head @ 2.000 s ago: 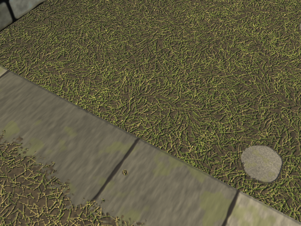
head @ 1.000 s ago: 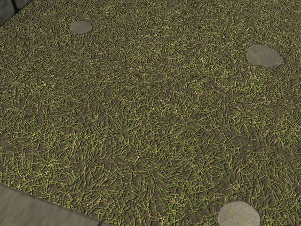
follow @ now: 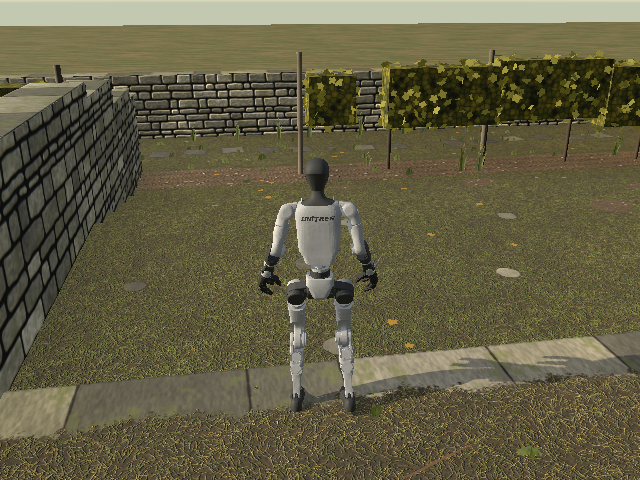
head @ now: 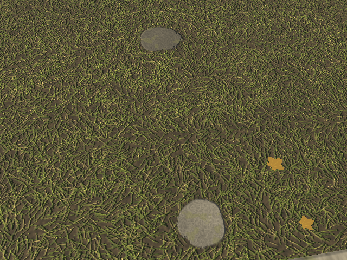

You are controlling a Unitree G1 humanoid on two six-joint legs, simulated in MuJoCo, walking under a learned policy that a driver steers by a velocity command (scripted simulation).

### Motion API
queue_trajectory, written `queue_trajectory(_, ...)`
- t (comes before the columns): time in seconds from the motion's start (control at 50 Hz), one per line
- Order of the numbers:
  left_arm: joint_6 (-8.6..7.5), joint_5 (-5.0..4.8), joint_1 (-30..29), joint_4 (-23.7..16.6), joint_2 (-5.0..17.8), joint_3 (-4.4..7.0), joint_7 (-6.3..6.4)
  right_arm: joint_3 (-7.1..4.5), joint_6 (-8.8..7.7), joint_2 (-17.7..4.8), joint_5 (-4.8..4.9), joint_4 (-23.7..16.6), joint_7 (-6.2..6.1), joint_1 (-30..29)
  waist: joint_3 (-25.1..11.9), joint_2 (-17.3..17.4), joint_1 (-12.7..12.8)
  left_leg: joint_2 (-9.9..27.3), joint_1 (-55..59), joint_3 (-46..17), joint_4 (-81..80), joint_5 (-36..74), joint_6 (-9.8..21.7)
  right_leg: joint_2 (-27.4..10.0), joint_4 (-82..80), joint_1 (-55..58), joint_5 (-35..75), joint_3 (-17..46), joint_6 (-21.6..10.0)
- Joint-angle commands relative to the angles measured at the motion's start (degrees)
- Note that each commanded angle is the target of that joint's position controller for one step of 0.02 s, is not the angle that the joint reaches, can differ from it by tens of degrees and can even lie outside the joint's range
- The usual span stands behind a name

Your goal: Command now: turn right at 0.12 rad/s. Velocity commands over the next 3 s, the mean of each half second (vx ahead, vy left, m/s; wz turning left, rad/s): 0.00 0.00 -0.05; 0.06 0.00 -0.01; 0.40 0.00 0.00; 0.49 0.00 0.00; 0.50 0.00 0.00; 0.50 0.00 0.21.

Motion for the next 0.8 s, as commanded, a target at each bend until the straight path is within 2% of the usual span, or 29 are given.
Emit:
queue_trajectory(0.02,-1.15,0.05,1.28,-2.48,2.81,0.54,-0.34,-1.93,-0.13,-9.06,0.86,-2.77,-0.09,-0.87,-6.32,11.37,1.0,9.85,5.61,-9.3,-4.2,20.92,9.57,1.14,-19.94,6.98,13.0,-4.4,-1.42)
queue_trajectory(0.04,-1.23,0.74,1.31,-2.55,4.26,0.62,-0.28,-1.63,-0.67,-8.45,0.81,-2.06,0.05,1.3,-6.57,9.6,0.55,9.3,3.11,-9.3,-4.27,18.13,6.92,-0.38,-22.21,11.56,18.78,-1.73,-2.95)
queue_trajectory(0.06,-1.22,1.27,1.93,-3.23,7.45,1.05,0.13,-1.14,-1.51,-7.56,-0.35,-2.09,0.41,2.1,-8.11,4.02,-0.44,7.24,-0.29,-6.8,-1.67,13.21,3.49,-5.74,-19.82,16.18,30.26,3.64,-4.97)
queue_trajectory(0.08,-1.24,1.59,0.65,-1.78,8.51,1.36,-0.02,-0.65,-2.14,-5.37,-0.9,-2.04,0.63,3.62,-8.21,-6.29,-3.45,2.6,1.5,-1.4,-2.49,3.58,0.21,-6.57,-16.58,11.02,24.78,4.33,-8.24)
queue_trajectory(0.1,-1.49,1.55,-0.82,-2.81,4.94,0.64,-0.56,-0.66,-2.2,-6.92,-1.43,-1.74,0.58,0.55,-6.65,-4.93,-0.98,1.99,3.58,-0.48,-1.24,2.22,-1.94,-5.63,-17.8,7.34,17.8,4.5,-9.43)
queue_trajectory(0.12,-1.79,2.0,-0.78,-2.39,3.34,0.07,-0.71,-0.87,-2.1,-7.33,-1.18,-1.63,0.57,-1.07,-5.07,-3.62,-0.47,1.83,3.52,-0.31,-0.96,2.75,-2.38,-5.17,-18.56,5.62,14.12,4.46,-8.82)
queue_trajectory(0.16,-2.51,1.8,-0.42,-1.85,4.05,0.09,-0.6,-0.85,-1.46,-7.01,-0.74,-1.21,0.08,-1.17,-2.52,-3.04,-0.15,1.94,2.89,-0.47,-0.4,4.97,-1.96,-4.23,-18.72,3.76,13.6,3.97,-7.65)
queue_trajectory(0.24,-3.21,1.57,1.24,-0.84,2.97,-0.52,-0.21,-0.86,-1.13,-6.51,-0.42,0.44,-0.49,0.39,-1.54,-2.23,-0.19,2.15,3.13,-0.69,-0.58,5.86,-2.07,-3.68,-18.26,2.87,14.2,3.6,-7.27)
queue_trajectory(0.42,-3.72,1.33,2.15,1.23,1.99,-0.94,-0.13,-1.17,-0.83,-6.95,-0.14,4.7,-1.39,2.27,-1.91,0.62,-0.11,2.51,4.11,-0.94,-0.86,8.05,-3.1,-2.66,-17.64,3.8,16.74,2.63,-7.51)
queue_trajectory(0.8,-4.02,0.91,5.01,10.04,1.15,-1.19,0.29,-1.2,0.1,-6.35,0.22,13.95,-2.69,4.89,-0.68,1.12,-0.24,2.15,4.85,-0.51,-1.88,8.85,-2.74,-0.94,-18.04,4.32,18.4,0.02,-6.74)
Next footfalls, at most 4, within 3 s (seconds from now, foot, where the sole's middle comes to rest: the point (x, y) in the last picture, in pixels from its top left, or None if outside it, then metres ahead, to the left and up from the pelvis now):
0.04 right None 0.02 -0.14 -0.78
1.52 right None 0.43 -0.12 -0.78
2.04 left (143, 204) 0.72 0.13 -0.81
2.58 right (190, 146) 1.03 -0.09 -0.81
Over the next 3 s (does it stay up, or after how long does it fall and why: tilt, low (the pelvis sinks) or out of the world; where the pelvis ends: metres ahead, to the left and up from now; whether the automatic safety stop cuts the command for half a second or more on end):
stays up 1.08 0.01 -0.03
